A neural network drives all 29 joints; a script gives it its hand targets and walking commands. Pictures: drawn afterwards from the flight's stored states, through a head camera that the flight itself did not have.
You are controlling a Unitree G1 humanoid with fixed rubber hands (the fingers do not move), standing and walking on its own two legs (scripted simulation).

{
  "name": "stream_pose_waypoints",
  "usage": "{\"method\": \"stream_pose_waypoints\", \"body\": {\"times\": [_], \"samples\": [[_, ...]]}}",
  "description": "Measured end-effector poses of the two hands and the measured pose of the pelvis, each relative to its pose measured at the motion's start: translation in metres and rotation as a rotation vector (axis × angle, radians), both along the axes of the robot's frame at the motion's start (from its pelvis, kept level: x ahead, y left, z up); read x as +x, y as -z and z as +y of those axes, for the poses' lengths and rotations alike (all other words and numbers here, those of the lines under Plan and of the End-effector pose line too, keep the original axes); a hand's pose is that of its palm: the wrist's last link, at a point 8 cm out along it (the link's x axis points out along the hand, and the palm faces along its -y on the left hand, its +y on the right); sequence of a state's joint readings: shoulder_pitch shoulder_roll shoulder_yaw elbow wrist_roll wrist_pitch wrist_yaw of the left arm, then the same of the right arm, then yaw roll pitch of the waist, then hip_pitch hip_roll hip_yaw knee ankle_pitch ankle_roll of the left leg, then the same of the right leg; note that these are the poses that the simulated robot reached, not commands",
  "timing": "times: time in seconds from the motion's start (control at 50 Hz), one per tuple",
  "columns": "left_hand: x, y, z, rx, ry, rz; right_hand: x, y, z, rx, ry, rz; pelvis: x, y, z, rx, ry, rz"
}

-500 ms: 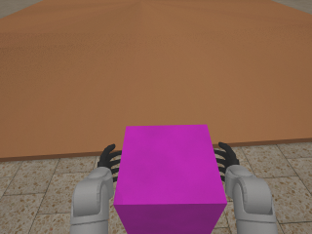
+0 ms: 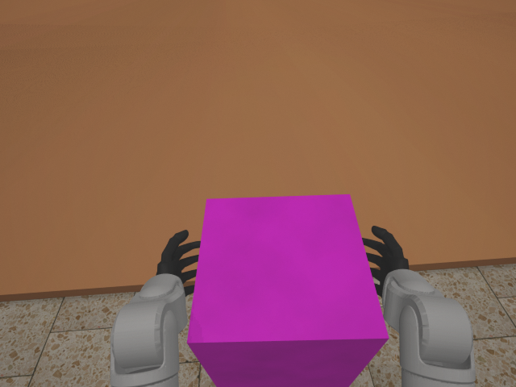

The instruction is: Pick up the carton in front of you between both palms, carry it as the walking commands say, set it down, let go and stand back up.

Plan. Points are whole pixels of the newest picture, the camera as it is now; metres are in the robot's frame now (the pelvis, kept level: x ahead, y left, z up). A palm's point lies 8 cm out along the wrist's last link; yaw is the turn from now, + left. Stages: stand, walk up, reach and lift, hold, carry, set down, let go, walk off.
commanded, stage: carry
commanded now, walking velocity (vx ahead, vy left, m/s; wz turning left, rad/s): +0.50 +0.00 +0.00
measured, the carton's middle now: (280, 298) +0.28 -0.01 +0.02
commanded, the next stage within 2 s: none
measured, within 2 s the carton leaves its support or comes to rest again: neither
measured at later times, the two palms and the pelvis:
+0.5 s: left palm (183, 94) +0.65 +0.16 +0.18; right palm (332, 86) +0.65 -0.15 +0.18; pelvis +0.31 +0.01 +0.00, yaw -1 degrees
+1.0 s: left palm (203, 41) +1.04 +0.15 +0.15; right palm (304, 40) +1.03 -0.14 +0.14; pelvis +0.63 +0.02 +0.02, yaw +0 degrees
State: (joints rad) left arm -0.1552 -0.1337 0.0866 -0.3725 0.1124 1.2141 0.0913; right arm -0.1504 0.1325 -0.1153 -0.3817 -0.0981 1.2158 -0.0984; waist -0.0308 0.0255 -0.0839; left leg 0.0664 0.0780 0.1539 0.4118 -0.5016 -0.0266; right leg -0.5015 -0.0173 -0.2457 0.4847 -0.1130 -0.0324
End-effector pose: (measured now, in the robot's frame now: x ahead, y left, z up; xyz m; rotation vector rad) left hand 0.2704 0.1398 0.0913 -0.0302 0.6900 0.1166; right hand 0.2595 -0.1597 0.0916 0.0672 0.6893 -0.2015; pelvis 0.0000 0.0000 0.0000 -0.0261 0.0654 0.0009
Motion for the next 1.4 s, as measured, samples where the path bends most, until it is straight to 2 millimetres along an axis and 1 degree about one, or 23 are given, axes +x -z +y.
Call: {"method": "stream_pose_waypoints", "body": {"times": [0.04,0.1,0.16,0.24,0.34,0.38,0.44,0.54,0.6,0.66,0.72,0.82,0.88,0.96,1.02,1.06,1.1,1.18,1.22,1.26,1.32,1.34,1.4], "samples": [[0.024,0.007,-0.003,0.013,-0.023,0.006,0.032,0.009,-0.003,0.013,-0.023,0.006,0.026,0.006,-0.009,-0.009,-0.013,-0.011],[0.051,0.006,-0.002,0.003,-0.07,0.047,0.071,0.008,-0.002,0.017,-0.059,0.046,0.056,-0.004,-0.018,0.005,-0.036,-0.009],[0.08,-0.008,0.0,-0.004,-0.11,0.047,0.11,-0.005,0.001,0.023,-0.091,0.046,0.086,-0.017,-0.024,0.024,-0.043,0.001],[0.13,-0.036,0.002,-0.008,-0.136,-0.016,0.165,-0.03,0.002,0.036,-0.104,-0.016,0.131,-0.028,-0.026,0.049,-0.036,0.013],[0.211,-0.068,0.001,-0.022,-0.116,-0.113,0.236,-0.061,0.001,0.049,-0.069,-0.114,0.194,-0.031,-0.019,0.057,-0.02,0.016],[0.248,-0.078,0.002,-0.01,-0.088,-0.141,0.269,-0.071,0.002,0.032,-0.063,-0.143,0.22,-0.028,-0.014,0.051,-0.012,0.013],[0.31,-0.087,0.007,0.017,-0.048,-0.157,0.326,-0.082,0.007,-0.013,-0.065,-0.158,0.263,-0.019,-0.005,0.036,-0.001,0.007],[0.423,-0.081,0.02,0.029,0.024,-0.132,0.428,-0.088,0.019,-0.091,-0.063,-0.127,0.337,0.009,0.015,0.029,0.021,-0.01],[0.481,-0.072,0.023,0.024,0.058,-0.044,0.477,-0.081,0.022,-0.107,-0.049,-0.037,0.367,0.006,0.024,0.026,0.022,-0.002],[0.528,-0.065,0.023,0.013,0.062,0.045,0.518,-0.07,0.022,-0.084,-0.028,0.051,0.397,-0.005,0.031,0.015,0.024,0.015],[0.573,-0.061,0.023,-0.002,0.052,0.083,0.559,-0.064,0.023,-0.056,-0.004,0.087,0.429,-0.013,0.036,0.005,0.025,0.031],[0.642,-0.056,0.024,-0.036,0.016,0.057,0.63,-0.059,0.023,-0.02,0.023,0.056,0.492,-0.019,0.035,-0.003,0.015,0.052],[0.682,-0.056,0.022,-0.048,-0.007,0.013,0.673,-0.057,0.022,-0.002,0.028,0.011,0.536,-0.016,0.03,0.0,0.006,0.055],[0.739,-0.056,0.016,-0.043,-0.023,-0.045,0.735,-0.054,0.016,0.024,0.019,-0.049,0.604,-0.009,0.022,-0.015,-0.002,0.051],[0.778,-0.053,0.015,-0.013,-0.037,-0.028,0.782,-0.05,0.016,0.04,-0.005,-0.03,0.646,-0.022,0.016,-0.065,0.001,0.047],[0.795,-0.05,0.024,-0.022,-0.075,-0.007,0.812,-0.053,0.025,0.03,-0.043,-0.009,0.67,-0.034,0.009,-0.044,-0.002,0.05],[0.808,-0.051,0.037,-0.039,-0.13,0.0,0.844,-0.06,0.039,0.03,-0.087,-0.001,0.695,-0.048,0.004,-0.021,-0.003,0.052],[0.843,-0.07,0.069,-0.061,-0.242,-0.043,0.907,-0.08,0.074,0.052,-0.173,-0.04,0.748,-0.066,0.001,0.009,-0.024,0.05],[0.868,-0.086,0.084,-0.06,-0.273,-0.084,0.939,-0.092,0.089,0.062,-0.201,-0.079,0.78,-0.069,0.005,0.011,-0.042,0.047],[0.902,-0.103,0.094,-0.06,-0.274,-0.131,0.971,-0.106,0.1,0.055,-0.211,-0.126,0.814,-0.065,0.012,0.003,-0.064,0.038],[0.964,-0.123,0.098,-0.064,-0.191,-0.199,1.017,-0.128,0.102,0.012,-0.183,-0.196,0.868,-0.049,0.029,-0.009,-0.084,0.005],[0.984,-0.127,0.097,-0.058,-0.165,-0.204,1.031,-0.132,0.101,-0.01,-0.174,-0.203,0.882,-0.046,0.032,0.01,-0.099,0.001],[1.032,-0.134,0.092,-0.023,-0.11,-0.131,1.067,-0.134,0.094,-0.033,-0.149,-0.13,0.919,-0.051,0.044,0.022,-0.122,0.007]]}}
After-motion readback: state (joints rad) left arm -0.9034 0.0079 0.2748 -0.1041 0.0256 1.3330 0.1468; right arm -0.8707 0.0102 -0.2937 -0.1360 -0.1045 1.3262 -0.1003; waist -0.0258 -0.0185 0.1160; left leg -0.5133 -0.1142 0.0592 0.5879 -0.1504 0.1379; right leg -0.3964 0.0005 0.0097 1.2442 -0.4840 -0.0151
